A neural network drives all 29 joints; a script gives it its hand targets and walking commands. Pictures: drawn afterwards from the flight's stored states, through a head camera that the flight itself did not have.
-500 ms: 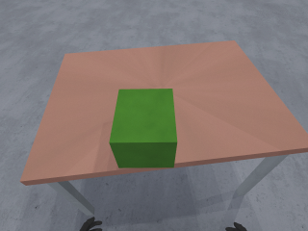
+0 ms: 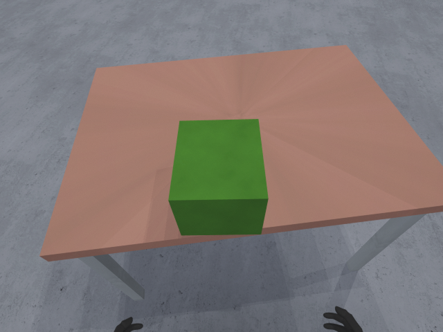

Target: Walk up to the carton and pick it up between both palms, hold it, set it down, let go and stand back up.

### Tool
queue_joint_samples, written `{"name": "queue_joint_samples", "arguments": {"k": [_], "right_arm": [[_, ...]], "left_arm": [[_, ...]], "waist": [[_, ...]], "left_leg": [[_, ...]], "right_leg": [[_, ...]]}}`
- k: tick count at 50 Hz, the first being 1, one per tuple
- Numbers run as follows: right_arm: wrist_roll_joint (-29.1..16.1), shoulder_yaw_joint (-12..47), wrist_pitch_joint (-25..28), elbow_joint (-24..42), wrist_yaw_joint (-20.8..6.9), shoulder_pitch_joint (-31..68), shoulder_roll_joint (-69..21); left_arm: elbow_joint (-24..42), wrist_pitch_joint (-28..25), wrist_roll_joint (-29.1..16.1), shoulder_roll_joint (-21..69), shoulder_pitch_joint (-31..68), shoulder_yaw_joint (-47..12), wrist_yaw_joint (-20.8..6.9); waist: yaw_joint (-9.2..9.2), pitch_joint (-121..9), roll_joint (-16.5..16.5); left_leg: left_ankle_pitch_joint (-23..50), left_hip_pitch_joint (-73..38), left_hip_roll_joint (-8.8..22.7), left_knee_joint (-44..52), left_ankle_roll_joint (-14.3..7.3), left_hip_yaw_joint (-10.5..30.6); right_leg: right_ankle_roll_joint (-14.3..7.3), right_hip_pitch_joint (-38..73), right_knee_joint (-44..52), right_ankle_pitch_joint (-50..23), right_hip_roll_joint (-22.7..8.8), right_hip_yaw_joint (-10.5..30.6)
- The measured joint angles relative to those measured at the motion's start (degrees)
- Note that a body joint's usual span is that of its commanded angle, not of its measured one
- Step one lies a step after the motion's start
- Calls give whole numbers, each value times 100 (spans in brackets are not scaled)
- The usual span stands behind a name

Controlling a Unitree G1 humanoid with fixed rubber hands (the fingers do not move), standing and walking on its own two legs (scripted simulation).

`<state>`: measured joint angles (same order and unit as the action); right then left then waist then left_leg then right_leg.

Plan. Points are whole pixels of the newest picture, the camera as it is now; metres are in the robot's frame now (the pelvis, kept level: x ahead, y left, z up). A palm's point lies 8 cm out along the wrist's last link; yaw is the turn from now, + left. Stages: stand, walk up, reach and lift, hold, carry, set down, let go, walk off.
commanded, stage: walk up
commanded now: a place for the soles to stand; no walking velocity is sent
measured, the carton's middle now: (219, 177) +0.44 +0.03 -0.05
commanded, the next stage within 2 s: reach and lift in 0.34 s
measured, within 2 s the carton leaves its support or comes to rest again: neither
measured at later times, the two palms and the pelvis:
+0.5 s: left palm (125, 310) +0.17 +0.21 -0.10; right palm (359, 319) +0.16 -0.23 -0.11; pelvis +0.00 +0.00 -0.01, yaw -1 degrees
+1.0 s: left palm (115, 298) +0.18 +0.22 -0.05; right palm (353, 296) +0.18 -0.21 -0.05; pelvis +0.02 -0.03 +0.01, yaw -1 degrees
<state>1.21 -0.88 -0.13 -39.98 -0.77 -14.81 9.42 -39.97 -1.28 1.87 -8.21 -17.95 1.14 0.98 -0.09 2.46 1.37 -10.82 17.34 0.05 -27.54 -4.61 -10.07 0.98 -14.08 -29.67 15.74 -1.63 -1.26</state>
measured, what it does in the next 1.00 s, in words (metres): stands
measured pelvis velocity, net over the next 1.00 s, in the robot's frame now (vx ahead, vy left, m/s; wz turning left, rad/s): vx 0.02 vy -0.03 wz -0.01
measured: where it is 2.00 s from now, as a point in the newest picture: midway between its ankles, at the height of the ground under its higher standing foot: outside the picture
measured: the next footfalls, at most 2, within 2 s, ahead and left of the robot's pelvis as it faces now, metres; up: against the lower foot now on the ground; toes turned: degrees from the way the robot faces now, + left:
none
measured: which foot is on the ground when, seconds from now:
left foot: down 0.00-1.00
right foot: down 0.00-1.00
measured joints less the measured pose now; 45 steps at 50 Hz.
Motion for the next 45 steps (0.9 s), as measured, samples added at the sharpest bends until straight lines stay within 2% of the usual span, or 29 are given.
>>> {"name": "queue_joint_samples", "arguments": {"k": [18, 21, 25, 27, 29, 33, 39, 45], "right_arm": [[-90, -13, 9, -63, -48, 29, 4], [131, -446, 449, -613, -255, 455, -98], [113, -685, 944, -946, -376, 1034, -111], [0, -606, 1143, -981, -331, 1087, -145], [-80, -491, 1309, -977, -263, 988, -194], [-163, -241, 1417, -810, -70, 677, -313], [-317, 56, 1421, -296, 193, 269, -526], [-383, 175, 1442, 161, 330, 61, -628]], "left_arm": [[18, -29, -78, 33, 287, -156, -7], [154, 460, -380, -225, 653, -469, 98], [416, 946, -555, -360, 1277, -495, 162], [659, 954, -479, -351, 1268, -451, 111], [849, 865, -369, -311, 1099, -407, 59], [860, 722, -252, -294, 795, -290, -67], [957, 501, -227, -445, 551, -110, -203], [1132, 211, -443, -631, 428, -109, -288]], "waist": [[39, -111, -116], [-14, -308, -162], [-90, -207, -199], [-96, -177, -213], [-90, -246, -220], [-112, -411, -297], [-224, -404, -400], [-276, -438, -370]], "left_leg": [[-164, -125, 7, -146, 0, -8], [-305, 382, 21, -519, 131, 42], [-360, 595, 78, -815, 29, 101], [-316, 406, 115, -674, 33, 144], [-228, 157, 149, -409, 128, 191], [-77, -225, 155, 21, 215, 234], [-13, -490, 125, 227, 273, 288], [-20, -564, 128, 283, 301, 300]], "right_leg": [[42, 155, -56, 106, 3, 52], [-145, -383, -480, 259, 48, 108], [-27, -558, -705, 301, 112, 109], [-102, -323, -431, 126, 181, 110], [-117, -27, -67, 27, 243, 96], [-159, 377, 422, -140, 296, 97], [-219, 596, 506, -116, 294, 73], [-241, 656, 545, -104, 307, 83]]}}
